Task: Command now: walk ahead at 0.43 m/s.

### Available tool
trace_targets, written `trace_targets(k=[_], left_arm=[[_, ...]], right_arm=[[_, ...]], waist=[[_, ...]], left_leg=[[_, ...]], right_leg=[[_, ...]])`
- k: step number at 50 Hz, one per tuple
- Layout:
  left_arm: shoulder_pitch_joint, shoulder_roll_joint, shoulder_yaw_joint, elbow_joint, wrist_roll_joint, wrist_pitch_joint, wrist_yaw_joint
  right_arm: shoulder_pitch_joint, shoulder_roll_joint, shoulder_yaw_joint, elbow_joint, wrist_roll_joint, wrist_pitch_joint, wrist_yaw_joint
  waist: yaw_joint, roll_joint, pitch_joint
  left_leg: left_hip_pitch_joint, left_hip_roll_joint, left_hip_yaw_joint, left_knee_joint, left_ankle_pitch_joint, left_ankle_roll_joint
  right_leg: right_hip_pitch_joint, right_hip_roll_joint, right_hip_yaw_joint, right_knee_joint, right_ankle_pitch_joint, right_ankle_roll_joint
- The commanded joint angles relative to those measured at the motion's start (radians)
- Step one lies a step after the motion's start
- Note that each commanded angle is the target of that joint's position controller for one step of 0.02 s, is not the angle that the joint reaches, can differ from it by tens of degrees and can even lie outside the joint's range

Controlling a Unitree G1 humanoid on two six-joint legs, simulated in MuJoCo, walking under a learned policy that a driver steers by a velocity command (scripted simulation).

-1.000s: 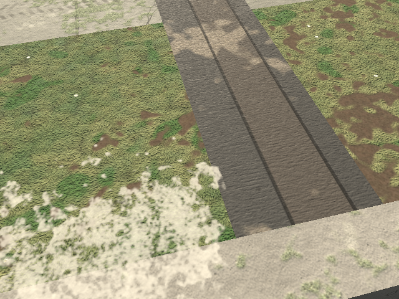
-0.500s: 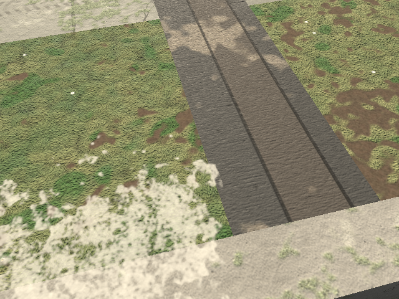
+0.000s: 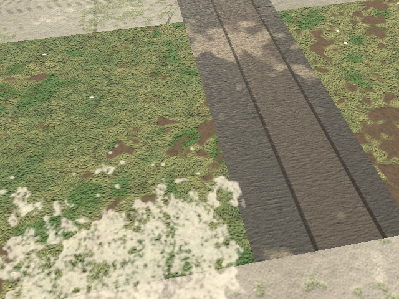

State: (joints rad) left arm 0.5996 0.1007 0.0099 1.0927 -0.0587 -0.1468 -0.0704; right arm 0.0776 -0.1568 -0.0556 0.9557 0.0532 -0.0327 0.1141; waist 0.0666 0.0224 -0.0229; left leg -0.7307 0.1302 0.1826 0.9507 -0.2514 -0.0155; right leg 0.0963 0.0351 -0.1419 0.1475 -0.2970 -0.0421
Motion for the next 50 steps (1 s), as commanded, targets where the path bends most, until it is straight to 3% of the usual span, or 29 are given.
trace_targets(k=[1,4,5,6,7,8,9,10,11,12,14,17,19,20,24,26,27,30,32,33,34,35,36,37,40,41,45,48,50], left_arm=[[0.110,0.115,0.024,0.006,0.011,-0.021,-0.004],[-0.017,0.122,0.030,-0.043,0.040,-0.034,0.008],[-0.079,0.116,0.025,-0.076,0.057,-0.035,0.021],[-0.142,0.146,0.034,-0.117,0.071,-0.024,0.036],[-0.124,0.164,0.040,-0.156,0.031,-0.004,0.044],[0.052,0.150,0.059,-0.155,-0.060,-0.003,0.016],[0.127,0.174,0.066,-0.120,-0.067,0.001,0.020],[0.130,0.112,0.051,-0.099,-0.030,0.004,0.040],[0.065,0.039,0.032,-0.101,-0.007,0.004,0.061],[-0.015,-0.030,0.008,-0.110,0.018,0.000,0.075],[-0.106,-0.056,0.001,-0.167,0.040,0.003,0.075],[-0.211,0.012,0.012,-0.225,0.065,0.022,0.070],[-0.319,0.044,0.014,-0.277,0.051,0.027,0.051],[-0.348,0.055,0.012,-0.296,0.052,0.030,0.043],[-0.522,0.065,0.002,-0.353,0.036,0.045,0.002],[-0.580,0.065,-0.002,-0.367,0.029,0.045,-0.016],[-0.626,0.066,-0.003,-0.381,0.029,0.048,-0.031],[-0.609,0.045,-0.007,-0.356,0.017,0.059,-0.046],[-0.473,0.102,0.011,-0.308,0.036,0.068,-0.038],[-0.409,0.165,0.029,-0.289,0.050,0.062,-0.029],[-0.344,0.244,0.044,-0.287,0.057,0.052,-0.014],[-0.319,0.129,0.012,-0.278,0.039,0.058,-0.020],[-0.318,0.099,0.001,-0.270,0.021,0.076,-0.022],[-0.341,0.083,-0.006,-0.272,0.038,0.085,-0.014],[-0.424,0.082,0.002,-0.250,0.055,0.076,0.026],[-0.442,0.081,0.003,-0.256,0.060,0.070,0.030],[-0.496,0.053,0.007,-0.287,0.066,0.052,0.036],[-0.417,0.074,0.027,-0.260,0.080,0.054,0.042],[-0.320,0.112,0.044,-0.234,0.039,0.055,0.036]], right_arm=[[-0.166,-0.007,0.011,-0.122,-0.018,-0.026,0.016],[-0.108,-0.093,-0.023,-0.124,-0.042,-0.025,0.009],[0.048,-0.148,-0.055,-0.081,-0.041,-0.032,0.005],[0.257,-0.207,-0.088,-0.020,-0.016,-0.038,-0.003],[0.319,-0.311,-0.111,-0.013,0.040,-0.058,-0.022],[0.263,-0.274,-0.085,-0.058,0.067,-0.082,-0.009],[0.191,-0.245,-0.085,-0.083,0.040,-0.088,-0.015],[0.153,-0.218,-0.088,-0.078,0.025,-0.106,-0.022],[0.145,-0.187,-0.093,-0.056,0.033,-0.121,-0.029],[0.122,-0.118,-0.074,-0.036,0.038,-0.125,-0.039],[0.051,-0.042,-0.037,-0.034,0.044,-0.108,-0.051],[0.122,-0.067,-0.025,-0.017,0.008,-0.095,-0.044],[0.223,-0.110,-0.028,0.022,0.004,-0.087,-0.040],[0.265,-0.115,-0.029,0.034,0.017,-0.080,-0.037],[0.375,-0.100,-0.021,0.066,-0.003,-0.071,-0.038],[0.394,-0.091,-0.009,0.069,-0.018,-0.069,-0.051],[0.426,-0.068,0.006,0.078,-0.028,-0.066,-0.066],[0.398,-0.115,0.009,0.084,-0.040,-0.063,-0.114],[0.276,-0.152,0.011,0.042,-0.038,-0.076,-0.140],[0.268,-0.137,0.022,0.019,-0.061,-0.090,-0.149],[0.313,-0.080,0.042,0.000,-0.059,-0.084,-0.160],[0.450,-0.093,0.018,0.026,-0.035,-0.073,-0.145],[0.477,-0.127,0.002,0.038,-0.033,-0.057,-0.152],[0.449,-0.115,-0.003,0.037,-0.024,-0.043,-0.155],[0.433,-0.009,0.014,0.045,-0.026,-0.004,-0.162],[0.441,0.012,0.022,0.049,-0.032,-0.004,-0.167],[0.408,-0.052,0.024,0.037,-0.052,0.003,-0.193],[0.411,-0.055,0.039,0.056,-0.038,0.003,-0.175],[0.346,-0.129,0.034,0.048,-0.013,-0.016,-0.155]], waist=[[-0.004,-0.140,0.206],[-0.093,-0.137,0.174],[-0.177,-0.120,0.075],[-0.281,-0.040,-0.066],[-0.246,0.221,-0.228],[-0.194,0.294,-0.316],[-0.172,0.226,-0.334],[-0.147,0.085,-0.278],[-0.130,-0.073,-0.184],[-0.102,-0.154,-0.085],[-0.037,-0.070,-0.031],[-0.042,0.056,-0.065],[-0.057,0.063,-0.036],[-0.065,0.057,-0.039],[-0.116,0.045,0.069],[-0.119,0.000,0.106],[-0.129,0.001,0.101],[-0.097,0.056,0.088],[0.001,0.053,0.022],[0.037,0.021,-0.055],[0.017,-0.116,-0.226],[-0.004,-0.297,-0.345],[0.016,-0.268,-0.340],[0.004,-0.201,-0.255],[-0.104,-0.059,-0.022],[-0.122,-0.072,-0.032],[-0.119,-0.157,-0.072],[-0.089,-0.114,0.046],[-0.008,-0.025,0.092]], left_leg=[[0.016,-0.044,0.042,-0.096,-0.013,0.034],[0.254,-0.080,0.030,-0.248,-0.057,0.102],[0.489,-0.092,-0.004,-0.300,-0.044,0.131],[0.740,-0.073,-0.037,-0.373,-0.103,0.123],[0.984,0.179,-0.333,-0.432,-0.288,0.017],[1.110,0.331,-0.868,-0.695,-0.129,0.034],[1.100,0.367,-0.921,-0.741,-0.027,0.046],[0.976,0.353,-0.819,-0.695,0.127,0.033],[0.783,0.315,-0.623,-0.656,0.244,0.033],[0.565,0.229,-0.430,-0.621,0.237,0.041],[0.331,0.118,-0.235,-0.596,0.354,0.068],[0.362,0.077,-0.138,-0.616,0.440,0.119],[0.408,0.087,-0.166,-0.642,0.339,0.148],[0.435,0.084,-0.173,-0.639,0.278,0.168],[0.527,0.104,-0.281,-0.681,-0.037,0.186],[0.565,0.097,-0.257,-0.639,0.234,0.180],[0.578,0.082,-0.208,-0.604,0.413,0.166],[0.480,0.043,-0.104,-0.495,0.651,0.119],[0.483,0.027,-0.079,-0.352,0.778,0.078],[0.510,-0.017,-0.067,-0.225,0.588,0.043],[0.404,-0.086,-0.010,0.030,0.007,0.010],[0.190,-0.161,0.000,0.166,-0.481,0.008],[0.147,-0.134,0.010,0.220,-0.512,-0.012],[0.142,-0.106,-0.001,0.227,-0.483,-0.024],[0.360,-0.054,-0.042,0.074,-0.331,-0.017],[0.431,-0.070,-0.023,0.007,-0.276,-0.004],[0.546,-0.112,0.026,-0.203,-0.194,0.042],[0.546,-0.057,-0.006,-0.445,-0.024,0.069],[0.404,0.043,-0.141,-0.571,-0.171,0.089]], right_leg=[[-0.139,-0.246,0.112,-0.040,0.197,-0.078],[-0.170,-0.233,0.057,0.134,0.476,-0.060],[-0.214,-0.220,0.041,0.331,0.608,-0.048],[-0.309,-0.170,0.013,0.587,0.408,-0.019],[-0.510,-0.065,-0.035,0.951,-0.382,0.008],[-0.855,0.029,0.023,1.200,-0.371,0.002],[-0.919,-0.042,0.053,1.405,-0.222,0.018],[-0.919,-0.100,0.053,1.515,-0.115,0.035],[-0.877,-0.162,0.031,1.516,-0.020,0.060],[-0.814,-0.210,0.032,1.433,0.028,0.070],[-0.705,-0.222,0.027,1.322,0.001,0.054],[-0.754,-0.215,-0.036,1.244,0.007,0.048],[-0.844,-0.221,-0.055,1.197,0.023,0.055],[-0.867,-0.221,-0.063,1.194,0.015,0.059],[-1.037,-0.222,-0.056,1.129,0.005,0.046],[-1.042,-0.203,-0.056,1.028,0.014,0.047],[-1.000,-0.179,-0.078,0.935,0.016,0.057],[-0.651,-0.074,-0.103,0.680,0.025,0.028],[-0.406,-0.040,-0.045,0.485,0.173,-0.016],[-0.278,-0.088,-0.016,0.363,0.383,-0.020],[-0.019,-0.331,0.177,0.430,0.860,-0.001],[0.171,-0.458,0.436,0.356,1.301,-0.088],[0.171,-0.450,0.415,0.323,1.193,-0.134],[0.068,-0.410,0.371,0.295,1.011,-0.154],[-0.412,-0.315,0.229,0.176,0.538,-0.111],[-0.452,-0.279,0.170,0.164,0.536,-0.080],[-0.426,-0.207,0.085,0.184,0.368,-0.040],[-0.450,-0.200,0.121,0.187,0.115,-0.041],[-0.359,-0.174,0.142,0.152,-0.069,-0.077]])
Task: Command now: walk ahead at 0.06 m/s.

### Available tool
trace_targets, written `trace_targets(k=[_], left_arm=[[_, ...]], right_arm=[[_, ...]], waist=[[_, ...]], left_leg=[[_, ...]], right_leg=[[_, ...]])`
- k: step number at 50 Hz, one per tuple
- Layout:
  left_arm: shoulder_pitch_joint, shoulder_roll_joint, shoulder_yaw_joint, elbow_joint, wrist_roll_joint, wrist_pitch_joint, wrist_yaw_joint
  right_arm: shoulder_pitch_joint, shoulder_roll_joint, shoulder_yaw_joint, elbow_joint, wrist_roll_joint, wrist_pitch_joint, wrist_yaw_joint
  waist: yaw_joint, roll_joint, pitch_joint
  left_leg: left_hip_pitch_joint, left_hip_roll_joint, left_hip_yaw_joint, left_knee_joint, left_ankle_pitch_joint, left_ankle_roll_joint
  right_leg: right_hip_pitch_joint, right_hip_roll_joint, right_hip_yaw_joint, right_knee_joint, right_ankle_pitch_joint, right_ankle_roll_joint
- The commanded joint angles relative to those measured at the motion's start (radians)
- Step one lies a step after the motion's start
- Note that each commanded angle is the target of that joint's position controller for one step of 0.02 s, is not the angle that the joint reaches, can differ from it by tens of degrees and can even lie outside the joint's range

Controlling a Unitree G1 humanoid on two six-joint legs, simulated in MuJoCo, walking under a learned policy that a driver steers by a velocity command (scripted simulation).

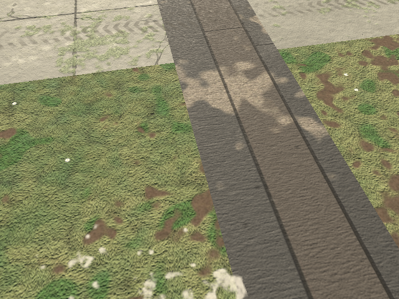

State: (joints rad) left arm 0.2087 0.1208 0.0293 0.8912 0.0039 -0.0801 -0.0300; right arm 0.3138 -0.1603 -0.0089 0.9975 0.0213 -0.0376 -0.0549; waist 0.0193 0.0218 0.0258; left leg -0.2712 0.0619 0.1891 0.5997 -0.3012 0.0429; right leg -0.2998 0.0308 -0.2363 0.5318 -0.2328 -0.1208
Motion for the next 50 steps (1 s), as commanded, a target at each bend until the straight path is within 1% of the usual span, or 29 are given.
trace_targets(k=[1,2,5,9,10,12,14,16,18,20,21,22,25,28,29,30,31,32,33,34,35,36,37,38,39,41,42,45,50], left_arm=[[0.079,0.111,0.028,-0.015,-0.035,-0.015,-0.008],[0.070,0.107,0.026,-0.007,-0.033,-0.016,-0.003],[0.062,0.094,0.021,0.008,-0.013,-0.024,0.011],[0.085,0.090,0.019,0.036,-0.029,-0.026,0.009],[0.101,0.093,0.019,0.046,-0.036,-0.025,0.006],[0.100,0.121,0.025,0.053,-0.052,-0.022,-0.007],[0.094,0.139,0.033,0.055,-0.056,-0.023,-0.031],[0.084,0.140,0.039,0.064,-0.058,-0.025,-0.061],[0.041,0.141,0.050,0.073,-0.069,-0.019,-0.086],[-0.023,0.154,0.059,0.079,-0.079,-0.014,-0.096],[-0.045,0.158,0.063,0.080,-0.076,-0.014,-0.093],[-0.045,0.162,0.066,0.086,-0.070,-0.010,-0.088],[-0.076,0.120,0.059,0.077,-0.064,0.000,-0.102],[-0.048,0.127,0.057,0.092,-0.053,0.012,-0.118],[-0.095,0.145,0.044,0.047,-0.007,0.001,-0.051],[0.033,0.182,0.060,0.071,0.009,-0.006,-0.024],[0.176,0.261,0.087,0.118,0.005,0.000,-0.004],[0.316,0.368,0.114,0.144,-0.004,0.015,0.022],[0.322,0.352,0.086,0.141,0.015,0.007,0.030],[0.286,0.308,0.069,0.143,0.018,-0.008,0.016],[0.188,0.255,0.049,0.124,0.009,-0.015,0.008],[0.102,0.217,0.034,0.109,0.000,-0.016,-0.002],[0.033,0.190,0.021,0.096,0.010,-0.019,-0.012],[0.002,0.174,0.014,0.096,0.019,-0.022,-0.017],[0.018,0.162,0.006,0.106,0.026,-0.028,-0.019],[0.053,0.179,0.005,0.126,0.025,-0.035,-0.003],[0.076,0.196,0.008,0.132,0.018,-0.037,0.007],[0.137,0.226,0.013,0.149,0.027,-0.039,0.029],[0.138,0.219,0.004,0.155,0.026,-0.042,0.050]], right_arm=[[0.088,-0.125,-0.015,0.007,0.020,-0.018,0.023],[0.062,-0.116,-0.015,0.007,0.017,-0.029,0.033],[0.060,-0.086,-0.014,0.013,0.013,-0.050,0.040],[0.085,-0.100,-0.016,0.025,0.022,-0.056,0.030],[0.100,-0.101,-0.015,0.032,0.027,-0.057,0.029],[0.097,-0.131,-0.025,0.030,0.048,-0.052,0.034],[0.091,-0.165,-0.039,0.021,0.047,-0.045,0.051],[0.112,-0.183,-0.050,0.021,0.036,-0.038,0.069],[0.204,-0.215,-0.065,0.044,0.034,-0.032,0.090],[0.304,-0.218,-0.070,0.072,0.051,-0.028,0.112],[0.332,-0.214,-0.069,0.083,0.058,-0.031,0.120],[0.316,-0.197,-0.064,0.083,0.067,-0.040,0.124],[0.226,-0.149,-0.046,0.053,0.051,-0.090,0.108],[0.132,-0.180,-0.048,-0.003,0.045,-0.134,0.095],[-0.037,-0.334,-0.067,-0.013,-0.075,-0.082,0.053],[-0.037,-0.336,-0.077,-0.022,-0.075,-0.053,0.032],[-0.002,-0.299,-0.064,-0.013,-0.049,-0.034,0.029],[0.015,-0.227,-0.037,-0.032,-0.058,-0.028,0.032],[0.093,-0.095,-0.004,-0.046,-0.051,-0.046,0.035],[0.047,-0.119,-0.012,-0.056,-0.009,-0.068,0.041],[-0.024,-0.148,-0.017,-0.087,0.011,-0.081,0.053],[-0.037,-0.160,-0.024,-0.085,0.008,-0.079,0.058],[-0.008,-0.168,-0.033,-0.066,-0.008,-0.066,0.052],[0.023,-0.168,-0.035,-0.050,-0.015,-0.047,0.051],[0.032,-0.170,-0.037,-0.038,-0.008,-0.034,0.052],[-0.015,-0.152,-0.033,-0.044,-0.007,-0.016,0.048],[-0.052,-0.151,-0.034,-0.053,-0.007,-0.018,0.046],[-0.162,-0.142,-0.036,-0.077,-0.001,-0.030,0.050],[-0.290,-0.121,-0.037,-0.108,-0.007,-0.052,0.077]], waist=[[0.027,0.047,0.095],[0.019,0.070,0.114],[0.000,0.040,0.062],[-0.007,-0.006,0.026],[-0.008,-0.008,0.001],[-0.013,-0.012,0.013],[-0.016,0.000,0.051],[-0.031,0.020,0.104],[-0.081,0.050,0.143],[-0.136,0.063,0.158],[-0.137,0.050,0.165],[-0.114,0.028,0.175],[-0.061,0.020,0.187],[-0.018,0.040,0.136],[0.069,0.132,0.115],[0.129,0.075,-0.019],[0.169,0.023,-0.111],[0.184,-0.181,-0.186],[0.083,-0.333,-0.252],[0.084,-0.213,-0.197],[0.052,-0.134,-0.077],[0.008,-0.071,-0.029],[-0.036,-0.048,-0.019],[-0.066,-0.066,-0.017],[-0.072,-0.060,-0.013],[-0.066,-0.079,0.009],[-0.052,-0.095,0.014],[-0.006,-0.069,0.001],[0.012,-0.080,0.000]], left_leg=[[-0.108,0.116,-0.173,-0.255,-0.196,0.039],[-0.106,0.114,-0.173,-0.265,-0.176,0.035],[-0.014,0.122,-0.164,-0.279,0.002,0.042],[0.043,0.127,-0.156,-0.279,0.096,0.052],[0.058,0.123,-0.153,-0.291,0.049,0.057],[0.052,0.097,-0.147,-0.295,-0.112,0.076],[0.033,0.100,-0.179,-0.299,-0.284,0.098],[0.071,0.140,-0.255,-0.326,-0.397,0.121],[0.225,0.233,-0.389,-0.393,-0.453,0.161],[0.321,0.314,-0.486,-0.453,-0.384,0.221],[0.356,0.333,-0.503,-0.477,-0.339,0.243],[0.345,0.323,-0.477,-0.490,-0.280,0.238],[0.254,0.232,-0.306,-0.502,-0.123,0.152],[0.038,0.136,-0.136,-0.430,-0.068,0.083],[0.048,0.157,-0.180,-0.282,0.616,0.108],[0.112,0.142,-0.114,-0.135,0.878,0.089],[0.045,0.112,-0.070,0.044,0.870,0.082],[-0.152,0.031,-0.033,0.381,0.490,0.039],[-0.379,-0.130,-0.169,0.700,-0.218,0.015],[-0.488,-0.107,-0.305,0.845,-0.196,0.041],[-0.579,-0.056,-0.299,0.851,-0.102,0.067],[-0.572,-0.003,-0.264,0.834,-0.003,0.068],[-0.508,0.033,-0.268,0.785,0.079,0.064],[-0.441,0.060,-0.271,0.751,0.124,0.057],[-0.412,0.060,-0.265,0.735,0.140,0.053],[-0.449,0.059,-0.278,0.667,0.186,0.038],[-0.489,0.056,-0.290,0.627,0.222,0.030],[-0.610,0.042,-0.340,0.506,0.332,0.017],[-0.599,0.031,-0.283,0.320,0.472,0.020]], right_leg=[[0.064,-0.169,0.241,-0.238,-0.112,-0.008],[0.083,-0.165,0.241,-0.235,-0.075,-0.010],[0.141,-0.169,0.231,-0.229,0.067,-0.003],[0.187,-0.172,0.221,-0.234,0.147,-0.006],[0.201,-0.166,0.216,-0.242,0.097,-0.009],[0.177,-0.131,0.198,-0.218,-0.065,-0.018],[0.097,-0.098,0.170,-0.160,-0.218,-0.028],[-0.044,-0.061,0.112,-0.050,-0.278,-0.028],[-0.275,-0.016,0.018,0.130,-0.315,-0.009],[-0.447,-0.063,0.040,0.347,-0.435,0.004],[-0.517,-0.093,0.060,0.436,-0.471,0.012],[-0.533,-0.117,0.080,0.474,-0.452,0.022],[-0.432,-0.129,0.079,0.352,-0.273,0.043],[-0.060,-0.052,0.016,0.175,-0.057,0.036],[-0.019,-0.071,0.158,0.072,0.121,0.004],[0.088,-0.009,0.100,0.011,0.147,-0.014],[0.278,0.005,0.090,0.002,0.146,-0.038],[0.446,-0.206,0.374,-0.070,0.076,-0.086],[0.549,-0.433,0.900,-0.256,-0.076,-0.197],[0.477,-0.445,0.958,-0.335,-0.348,-0.207],[0.363,-0.420,0.824,-0.359,-0.438,-0.169],[0.271,-0.371,0.683,-0.368,-0.357,-0.128],[0.166,-0.322,0.581,-0.376,-0.254,-0.092],[0.080,-0.281,0.494,-0.385,-0.187,-0.070],[0.031,-0.261,0.433,-0.391,-0.142,-0.063],[0.011,-0.243,0.347,-0.403,-0.036,-0.047],[0.028,-0.242,0.321,-0.405,0.001,-0.037],[0.134,-0.281,0.293,-0.402,0.074,-0.006],[0.179,-0.271,0.144,-0.411,0.235,0.040]])
Over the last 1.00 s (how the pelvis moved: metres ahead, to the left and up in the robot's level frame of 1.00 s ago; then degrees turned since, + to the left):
0.39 0.04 -0.01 1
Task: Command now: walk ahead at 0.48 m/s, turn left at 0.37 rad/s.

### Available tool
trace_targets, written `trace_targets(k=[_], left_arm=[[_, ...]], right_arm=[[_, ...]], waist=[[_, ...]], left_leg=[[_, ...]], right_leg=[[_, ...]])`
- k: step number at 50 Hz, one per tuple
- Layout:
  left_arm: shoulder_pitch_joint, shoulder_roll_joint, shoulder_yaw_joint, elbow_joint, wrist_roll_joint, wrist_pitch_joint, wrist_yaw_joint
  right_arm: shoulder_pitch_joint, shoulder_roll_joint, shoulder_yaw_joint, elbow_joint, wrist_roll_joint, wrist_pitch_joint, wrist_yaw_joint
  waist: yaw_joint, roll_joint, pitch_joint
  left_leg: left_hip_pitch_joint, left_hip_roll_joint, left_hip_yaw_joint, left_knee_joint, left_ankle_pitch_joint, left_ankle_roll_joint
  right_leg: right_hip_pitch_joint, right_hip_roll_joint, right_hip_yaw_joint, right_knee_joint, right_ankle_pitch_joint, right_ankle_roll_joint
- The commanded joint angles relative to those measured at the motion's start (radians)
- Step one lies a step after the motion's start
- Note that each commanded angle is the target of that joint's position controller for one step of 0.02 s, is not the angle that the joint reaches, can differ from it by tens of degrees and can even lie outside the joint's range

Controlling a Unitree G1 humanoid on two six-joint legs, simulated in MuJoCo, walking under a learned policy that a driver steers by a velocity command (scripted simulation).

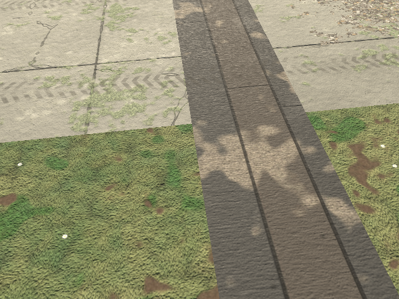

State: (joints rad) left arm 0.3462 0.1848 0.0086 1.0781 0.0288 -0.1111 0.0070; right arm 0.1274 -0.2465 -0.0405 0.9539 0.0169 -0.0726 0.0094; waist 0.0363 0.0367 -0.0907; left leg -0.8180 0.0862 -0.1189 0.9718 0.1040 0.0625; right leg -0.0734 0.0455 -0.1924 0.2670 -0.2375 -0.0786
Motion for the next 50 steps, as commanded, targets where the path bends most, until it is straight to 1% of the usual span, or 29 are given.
trace_targets(k=[1,6,9,11,12,13,14,15,16,17,18,19,20,23,26,27,31,33,34,35,36,37,38,39,40,41,43,47,50], left_arm=[[0.006,0.158,0.025,-0.033,0.004,-0.010,0.013],[0.070,0.174,0.036,-0.023,-0.009,0.020,0.018],[0.038,0.213,0.045,-0.052,-0.010,0.040,0.021],[0.023,0.256,0.055,-0.068,-0.016,0.047,0.027],[0.013,0.268,0.058,-0.070,-0.021,0.052,0.028],[0.000,0.269,0.059,-0.082,-0.028,0.044,0.025],[0.012,0.183,0.038,-0.112,0.005,0.017,0.015],[0.042,0.087,0.011,-0.172,-0.021,-0.035,-0.006],[-0.127,0.181,0.032,-0.213,-0.060,-0.075,-0.020],[-0.165,0.183,0.032,-0.241,-0.075,-0.083,-0.027],[-0.164,0.180,0.032,-0.245,-0.050,-0.078,-0.018],[-0.147,0.192,0.046,-0.251,-0.029,-0.059,-0.007],[-0.114,0.199,0.053,-0.257,-0.026,-0.038,-0.006],[-0.156,0.169,0.045,-0.310,-0.010,-0.004,0.006],[-0.272,0.132,0.028,-0.347,-0.004,-0.006,0.013],[-0.322,0.126,0.025,-0.364,-0.011,-0.009,0.012],[-0.377,0.185,0.045,-0.385,-0.040,-0.013,-0.003],[-0.348,0.208,0.057,-0.384,-0.038,-0.026,-0.016],[-0.283,0.218,0.067,-0.362,-0.032,-0.035,-0.018],[-0.150,0.256,0.083,-0.333,-0.020,-0.044,-0.013],[0.022,0.322,0.102,-0.314,-0.005,-0.041,-0.005],[0.071,0.371,0.119,-0.280,-0.010,-0.028,-0.012],[0.016,0.254,0.093,-0.315,-0.029,-0.021,-0.007],[-0.027,0.209,0.082,-0.322,-0.034,-0.010,0.001],[-0.083,0.201,0.077,-0.327,-0.022,-0.002,0.002],[-0.124,0.181,0.069,-0.324,-0.015,0.001,0.001],[-0.162,0.162,0.066,-0.314,-0.016,-0.002,-0.003],[-0.136,0.217,0.090,-0.286,-0.016,-0.009,0.000],[-0.129,0.241,0.099,-0.277,-0.020,0.001,0.007]], right_arm=[[-0.110,-0.030,-0.004,-0.064,-0.001,-0.016,0.018],[-0.206,0.015,0.019,-0.114,0.004,-0.018,0.051],[-0.222,0.013,0.020,-0.147,0.005,-0.023,0.068],[-0.125,-0.028,-0.003,-0.142,0.008,-0.019,0.073],[0.005,-0.094,-0.037,-0.121,0.009,-0.014,0.063],[0.171,-0.176,-0.079,-0.080,0.004,-0.007,0.043],[0.269,-0.272,-0.103,-0.047,0.006,0.015,0.014],[0.252,-0.311,-0.100,-0.086,-0.018,0.011,0.019],[0.304,-0.217,-0.081,-0.077,-0.014,0.010,0.020],[0.255,-0.145,-0.065,-0.085,-0.009,0.007,0.015],[0.163,-0.102,-0.052,-0.109,0.002,0.003,0.022],[0.079,-0.082,-0.045,-0.135,-0.004,0.004,0.024],[0.037,-0.059,-0.035,-0.153,-0.010,0.006,0.021],[0.042,-0.123,-0.045,-0.177,-0.009,-0.002,0.000],[0.100,-0.174,-0.066,-0.190,-0.008,-0.003,-0.026],[0.131,-0.183,-0.070,-0.188,-0.002,0.000,-0.029],[0.196,-0.159,-0.068,-0.188,0.007,0.010,-0.032],[0.186,-0.156,-0.068,-0.202,-0.003,0.016,-0.034],[0.177,-0.139,-0.064,-0.214,-0.007,0.020,-0.033],[0.155,-0.089,-0.045,-0.234,-0.009,0.019,-0.028],[0.174,-0.029,-0.028,-0.262,-0.011,0.011,-0.024],[0.289,-0.026,-0.018,-0.292,0.014,-0.007,-0.015],[0.261,-0.136,-0.039,-0.264,0.026,-0.007,-0.015],[0.156,-0.167,-0.049,-0.281,0.018,-0.001,-0.013],[0.113,-0.148,-0.048,-0.294,0.008,0.005,-0.014],[0.096,-0.136,-0.053,-0.306,0.001,0.011,-0.013],[0.126,-0.100,-0.051,-0.315,0.014,0.030,-0.007],[0.078,-0.073,-0.042,-0.359,0.004,0.045,-0.008],[0.010,-0.061,-0.036,-0.376,0.004,0.042,0.006]], waist=[[-0.001,-0.102,0.120],[0.027,-0.070,0.157],[0.001,-0.105,0.152],[-0.064,-0.173,0.086],[-0.132,-0.204,0.028],[-0.213,-0.193,-0.056],[-0.186,0.034,-0.134],[-0.107,0.180,-0.259],[-0.189,0.073,-0.209],[-0.159,0.056,-0.108],[-0.091,-0.060,-0.057],[-0.030,-0.065,-0.004],[0.007,-0.042,0.025],[0.023,-0.017,0.078],[-0.029,0.017,0.068],[-0.056,0.023,0.058],[-0.089,0.056,0.046],[-0.059,0.082,0.042],[-0.023,0.086,0.020],[0.043,0.052,-0.070],[0.086,-0.099,-0.215],[0.021,-0.460,-0.278],[0.053,-0.290,-0.169],[0.073,-0.180,-0.050],[0.044,-0.113,0.006],[0.015,-0.116,0.059],[-0.028,-0.156,0.088],[-0.026,-0.116,0.086],[-0.003,-0.106,0.092]], left_leg=[[-0.053,0.008,0.040,-0.075,0.063,0.004],[-0.142,0.012,0.104,-0.203,-0.082,0.027],[0.004,-0.042,0.223,-0.282,-0.226,0.045],[0.221,-0.124,0.294,-0.306,-0.321,0.076],[0.399,-0.164,0.296,-0.371,-0.312,0.108],[0.697,-0.150,0.213,-0.453,-0.225,0.152],[0.974,0.066,-0.114,-0.409,-0.165,0.215],[1.230,0.275,-0.715,-0.574,-0.214,0.438],[1.229,0.241,-0.642,-0.655,-0.201,0.386],[1.111,0.201,-0.450,-0.643,-0.178,0.334],[0.915,0.152,-0.341,-0.662,-0.150,0.286],[0.746,0.110,-0.266,-0.683,-0.128,0.267],[0.633,0.081,-0.216,-0.706,-0.135,0.260],[0.442,0.026,-0.116,-0.755,-0.044,0.250],[0.408,-0.037,-0.054,-0.718,-0.042,0.206],[0.429,-0.039,-0.061,-0.711,-0.083,0.197],[0.598,0.034,-0.202,-0.619,-0.225,0.164],[0.646,0.056,-0.259,-0.544,-0.210,0.143],[0.633,0.024,-0.258,-0.480,-0.183,0.123],[0.553,-0.037,-0.209,-0.289,-0.167,0.091],[0.352,-0.131,-0.077,0.019,-0.338,0.033],[0.031,-0.186,-0.019,0.287,-0.711,0.002],[-0.077,-0.108,-0.064,0.419,-0.644,-0.006],[-0.099,-0.072,-0.027,0.445,-0.544,-0.008],[-0.051,-0.039,-0.008,0.414,-0.469,-0.009],[-0.019,-0.011,-0.016,0.365,-0.426,-0.011],[0.061,0.022,0.000,0.303,-0.410,-0.019],[0.033,0.048,0.018,0.147,-0.303,-0.053],[0.068,0.047,0.055,-0.039,-0.165,-0.054]], right_leg=[[-0.022,-0.282,0.076,-0.141,0.279,-0.004],[0.214,-0.343,0.038,-0.072,0.438,-0.017],[0.217,-0.351,-0.027,0.046,0.756,-0.015],[0.187,-0.355,-0.053,0.224,1.119,-0.013],[0.151,-0.340,-0.061,0.398,1.191,-0.003],[-0.005,-0.304,-0.068,0.637,1.025,0.033],[-0.320,-0.210,-0.059,0.992,0.234,0.064],[-0.698,-0.003,0.138,1.309,-0.319,0.103],[-0.841,-0.060,0.284,1.342,-0.269,0.071],[-0.884,-0.109,0.271,1.273,-0.188,0.054],[-0.788,-0.150,0.266,1.182,-0.122,0.057],[-0.706,-0.173,0.264,1.104,-0.082,0.072],[-0.647,-0.194,0.266,1.071,-0.066,0.085],[-0.573,-0.200,0.227,0.845,0.003,0.127],[-0.474,-0.132,0.200,0.504,0.202,0.147],[-0.447,-0.103,0.191,0.418,0.258,0.152],[-0.438,-0.080,0.247,0.247,0.268,0.133],[-0.390,-0.075,0.251,0.218,0.197,0.090],[-0.287,-0.059,0.226,0.184,0.174,0.065],[-0.067,-0.128,0.291,0.198,0.152,0.010],[0.233,-0.328,0.529,0.183,0.051,-0.072],[0.428,-0.504,1.017,0.057,-0.185,-0.215],[0.370,-0.483,0.976,0.033,-0.368,-0.184],[0.239,-0.441,0.785,0.034,-0.317,-0.132],[0.106,-0.392,0.663,0.015,-0.191,-0.106],[0.007,-0.356,0.576,-0.007,-0.094,-0.100],[-0.105,-0.317,0.433,-0.062,0.007,-0.089],[-0.087,-0.334,0.280,-0.109,0.183,-0.123],[-0.052,-0.319,0.169,-0.108,0.215,-0.099]])
Over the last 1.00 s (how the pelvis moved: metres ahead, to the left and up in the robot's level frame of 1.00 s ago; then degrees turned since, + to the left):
0.31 -0.05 0.02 4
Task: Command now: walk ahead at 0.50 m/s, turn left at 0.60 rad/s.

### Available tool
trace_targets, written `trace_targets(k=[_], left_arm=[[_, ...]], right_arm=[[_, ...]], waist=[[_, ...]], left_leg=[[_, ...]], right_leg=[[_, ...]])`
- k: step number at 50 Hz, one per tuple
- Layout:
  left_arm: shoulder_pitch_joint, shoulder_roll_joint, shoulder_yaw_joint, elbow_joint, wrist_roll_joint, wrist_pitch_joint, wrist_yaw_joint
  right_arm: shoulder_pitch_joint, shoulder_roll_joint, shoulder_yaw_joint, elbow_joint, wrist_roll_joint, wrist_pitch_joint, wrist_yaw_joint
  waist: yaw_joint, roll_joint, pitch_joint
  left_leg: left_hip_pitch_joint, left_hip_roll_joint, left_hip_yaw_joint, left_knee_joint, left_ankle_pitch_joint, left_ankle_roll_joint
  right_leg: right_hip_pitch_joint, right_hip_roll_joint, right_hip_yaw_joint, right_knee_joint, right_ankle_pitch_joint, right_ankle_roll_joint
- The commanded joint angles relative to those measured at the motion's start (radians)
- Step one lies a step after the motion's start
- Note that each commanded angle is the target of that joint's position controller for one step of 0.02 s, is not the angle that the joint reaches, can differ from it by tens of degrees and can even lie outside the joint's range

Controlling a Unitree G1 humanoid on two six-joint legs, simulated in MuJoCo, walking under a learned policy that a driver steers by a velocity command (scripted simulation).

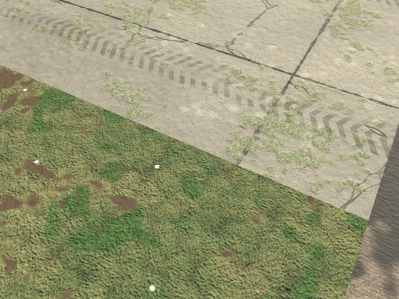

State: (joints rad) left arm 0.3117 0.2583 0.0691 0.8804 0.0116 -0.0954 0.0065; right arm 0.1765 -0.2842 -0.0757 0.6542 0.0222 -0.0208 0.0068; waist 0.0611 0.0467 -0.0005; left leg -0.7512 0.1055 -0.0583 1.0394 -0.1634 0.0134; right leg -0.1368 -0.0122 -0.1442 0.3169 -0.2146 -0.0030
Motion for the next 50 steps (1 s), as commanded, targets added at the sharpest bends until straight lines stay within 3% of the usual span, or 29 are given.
trace_targets(k=[1,4,6,7,8,9,10,11,12,13,14,15,16,18,20,25,30,33,34,35,36,37,38,39,40,41,43,46,50], left_arm=[[-0.086,0.174,0.041,-0.076,-0.006,-0.011,0.010],[-0.053,0.193,0.047,-0.059,-0.022,0.002,0.008],[-0.025,0.207,0.048,-0.032,-0.035,0.017,0.002],[-0.031,0.220,0.049,-0.022,-0.044,0.023,0.000],[-0.048,0.222,0.046,-0.014,-0.052,0.027,-0.001],[-0.029,0.188,0.033,-0.004,-0.048,0.025,-0.003],[-0.026,0.106,0.000,-0.035,-0.003,0.016,-0.010],[0.106,0.021,-0.026,-0.015,0.008,0.001,-0.023],[0.122,0.127,-0.002,0.016,-0.045,-0.001,-0.023],[0.024,0.167,0.013,-0.005,-0.068,0.010,-0.018],[-0.039,0.147,0.011,-0.019,-0.053,0.026,-0.006],[-0.049,0.138,0.015,-0.008,-0.039,0.052,0.007],[-0.014,0.123,0.016,0.003,-0.035,0.076,0.015],[0.017,0.099,0.021,0.000,-0.030,0.098,0.028],[-0.020,0.092,0.025,-0.031,-0.022,0.105,0.036],[-0.124,0.074,0.021,-0.101,-0.016,0.123,0.015],[-0.183,0.093,0.029,-0.163,-0.019,0.137,-0.013],[-0.139,0.088,0.035,-0.168,-0.020,0.137,-0.029],[-0.104,0.118,0.048,-0.159,-0.014,0.134,-0.022],[-0.061,0.226,0.079,-0.162,-0.008,0.129,-0.004],[-0.046,0.317,0.092,-0.180,0.009,0.122,0.003],[-0.009,0.261,0.077,-0.186,0.022,0.102,-0.010],[-0.045,0.246,0.071,-0.191,0.017,0.084,-0.012],[-0.107,0.224,0.068,-0.202,-0.004,0.079,-0.004],[-0.156,0.188,0.056,-0.215,-0.024,0.085,0.005],[-0.183,0.175,0.050,-0.225,-0.024,0.092,0.014],[-0.183,0.179,0.050,-0.237,-0.015,0.098,0.024],[-0.161,0.196,0.058,-0.243,-0.022,0.102,0.035],[-0.175,0.209,0.063,-0.264,-0.018,0.115,0.034]], right_arm=[[-0.073,-0.018,0.001,-0.084,-0.001,-0.012,0.015],[-0.144,-0.010,0.004,-0.105,-0.001,-0.013,0.030],[-0.152,-0.012,0.001,-0.114,-0.009,-0.018,0.035],[-0.115,-0.031,-0.010,-0.107,-0.016,-0.023,0.035],[-0.009,-0.059,-0.027,-0.071,-0.026,-0.030,0.033],[0.119,-0.113,-0.050,-0.023,-0.036,-0.033,0.022],[0.256,-0.211,-0.069,0.002,-0.057,-0.032,0.000],[0.208,-0.252,-0.050,-0.037,-0.079,-0.026,-0.010],[0.241,-0.214,-0.051,-0.036,-0.066,-0.020,0.007],[0.198,-0.181,-0.044,-0.011,-0.045,-0.023,0.016],[0.123,-0.129,-0.029,0.000,-0.027,-0.028,0.016],[0.049,-0.083,-0.013,0.000,-0.026,-0.032,0.015],[-0.007,-0.065,-0.009,0.004,-0.037,-0.036,0.013],[-0.055,-0.066,-0.010,0.011,-0.062,-0.052,0.000],[-0.067,-0.079,-0.016,0.025,-0.063,-0.056,-0.020],[-0.063,-0.104,-0.028,0.059,-0.047,-0.026,-0.060],[-0.052,-0.140,-0.045,0.089,-0.026,0.004,-0.057],[-0.067,-0.146,-0.049,0.104,0.000,0.021,-0.058],[-0.008,-0.123,-0.046,0.131,-0.002,0.025,-0.055],[0.002,-0.081,-0.037,0.125,-0.030,0.025,-0.050],[-0.070,-0.042,-0.022,0.057,-0.058,0.019,-0.047],[-0.144,-0.083,-0.031,0.049,-0.047,0.014,-0.044],[-0.161,-0.090,-0.036,0.047,-0.020,0.015,-0.043],[-0.138,-0.086,-0.038,0.068,-0.019,0.018,-0.052],[-0.131,-0.105,-0.044,0.076,-0.029,0.022,-0.061],[-0.121,-0.110,-0.048,0.078,-0.033,0.023,-0.063],[-0.101,-0.091,-0.045,0.082,-0.030,0.021,-0.062],[-0.125,-0.061,-0.031,0.076,-0.025,0.017,-0.060],[-0.133,-0.069,-0.028,0.076,-0.020,0.011,-0.046]], waist=[[-0.014,-0.117,0.011],[0.013,-0.113,0.049],[0.001,-0.119,0.057],[-0.032,-0.136,0.032],[-0.099,-0.135,-0.026],[-0.157,-0.115,-0.102],[-0.193,0.043,-0.249],[-0.094,0.242,-0.392],[-0.161,0.176,-0.519],[-0.147,0.100,-0.366],[-0.115,0.052,-0.238],[-0.080,0.052,-0.159],[-0.039,0.071,-0.133],[-0.004,0.073,-0.123],[-0.003,0.062,-0.106],[-0.040,0.060,-0.082],[-0.066,0.071,-0.067],[-0.033,0.063,-0.077],[-0.032,0.010,-0.085],[-0.043,-0.202,-0.093],[-0.044,-0.420,-0.096],[0.023,-0.260,-0.193],[0.000,-0.208,-0.171],[-0.035,-0.151,-0.148],[-0.053,-0.146,-0.130],[-0.072,-0.162,-0.132],[-0.081,-0.159,-0.148],[-0.063,-0.162,-0.143],[-0.049,-0.197,-0.120]], left_leg=[[0.022,0.022,0.015,-0.172,0.138,-0.002],[0.099,-0.001,0.060,-0.318,0.133,0.019],[0.171,-0.046,0.087,-0.393,0.059,0.043],[0.241,-0.078,0.106,-0.440,0.032,0.063],[0.391,-0.116,0.130,-0.537,0.109,0.087],[0.613,-0.128,0.134,-0.576,0.260,0.108],[0.924,0.105,-0.103,-0.487,0.698,0.172],[1.103,0.343,-0.372,-0.428,1.198,0.308],[1.055,0.377,-0.415,-0.531,0.976,0.379],[0.945,0.316,-0.299,-0.574,0.767,0.334],[0.809,0.252,-0.216,-0.618,0.583,0.273],[0.666,0.210,-0.140,-0.665,0.505,0.239],[0.551,0.188,-0.080,-0.709,0.465,0.220],[0.464,0.184,-0.006,-0.761,0.468,0.225],[0.474,0.202,0.032,-0.785,0.440,0.233],[0.521,0.218,0.102,-0.818,0.203,0.229],[0.593,0.255,0.125,-0.747,0.190,0.200],[0.609,0.236,0.161,-0.618,0.195,0.127],[0.576,0.188,0.199,-0.520,0.128,0.068],[0.406,0.083,0.290,-0.251,-0.042,-0.019],[0.070,-0.082,0.246,0.017,-0.515,-0.101],[0.032,-0.091,0.059,0.169,-0.542,-0.088],[0.004,-0.079,0.022,0.200,-0.458,-0.067],[-0.004,-0.062,0.005,0.174,-0.368,-0.059],[0.006,-0.053,-0.006,0.137,-0.310,-0.060],[0.061,-0.059,-0.006,0.127,-0.268,-0.063],[0.105,-0.085,-0.002,0.074,-0.210,-0.068],[0.137,-0.102,-0.015,-0.100,-0.172,-0.082],[0.243,-0.124,-0.018,-0.253,-0.167,-0.088]], right_leg=[[0.019,-0.256,0.089,-0.156,0.188,-0.163],[0.041,-0.264,0.042,-0.140,0.204,-0.140],[0.078,-0.281,0.048,-0.078,0.397,-0.136],[0.103,-0.277,0.045,-0.005,0.564,-0.125],[0.106,-0.244,0.027,0.123,0.686,-0.100],[0.025,-0.192,0.007,0.295,0.673,-0.062],[-0.214,-0.113,-0.003,0.627,0.191,-0.001],[-0.435,0.006,0.164,0.947,-0.523,0.045],[-0.453,0.020,0.298,1.050,-0.497,0.057],[-0.538,-0.035,0.252,1.047,-0.438,0.052],[-0.565,-0.077,0.219,0.973,-0.353,0.048],[-0.512,-0.103,0.213,0.931,-0.290,0.054],[-0.424,-0.109,0.211,0.900,-0.238,0.062],[-0.353,-0.088,0.194,0.888,-0.160,0.071],[-0.395,-0.092,0.199,0.828,-0.117,0.074],[-0.398,-0.108,0.166,0.623,-0.029,0.069],[-0.354,-0.080,0.102,0.466,-0.110,0.032],[-0.227,-0.030,0.045,0.247,-0.016,-0.023],[-0.135,-0.010,0.072,0.147,0.113,-0.056],[0.006,-0.161,0.308,0.080,0.466,-0.124],[0.145,-0.372,0.639,0.076,0.736,-0.332],[0.157,-0.376,0.643,0.059,0.680,-0.385],[0.142,-0.323,0.554,0.059,0.615,-0.337],[0.112,-0.270,0.488,0.066,0.531,-0.276],[0.071,-0.251,0.462,0.059,0.484,-0.244],[0.017,-0.228,0.441,0.054,0.477,-0.234],[-0.004,-0.201,0.424,0.048,0.460,-0.231],[0.002,-0.186,0.444,0.051,0.366,-0.224],[-0.073,-0.168,0.504,0.048,0.209,-0.225]])
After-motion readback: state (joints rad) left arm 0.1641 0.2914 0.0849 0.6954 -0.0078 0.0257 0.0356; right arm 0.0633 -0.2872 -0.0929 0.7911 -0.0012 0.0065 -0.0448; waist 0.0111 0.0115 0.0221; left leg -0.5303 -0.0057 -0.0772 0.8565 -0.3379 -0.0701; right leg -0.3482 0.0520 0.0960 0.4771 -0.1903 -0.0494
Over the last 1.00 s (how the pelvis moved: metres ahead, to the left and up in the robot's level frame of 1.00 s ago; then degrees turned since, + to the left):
0.54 0.14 0.00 35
